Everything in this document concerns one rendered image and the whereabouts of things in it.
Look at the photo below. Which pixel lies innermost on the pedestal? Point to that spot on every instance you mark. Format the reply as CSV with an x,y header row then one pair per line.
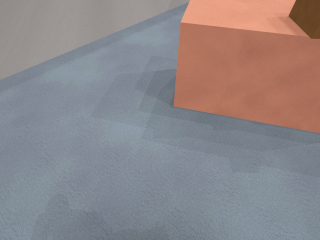
x,y
248,59

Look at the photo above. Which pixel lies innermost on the carton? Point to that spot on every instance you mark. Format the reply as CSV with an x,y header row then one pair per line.
x,y
306,14

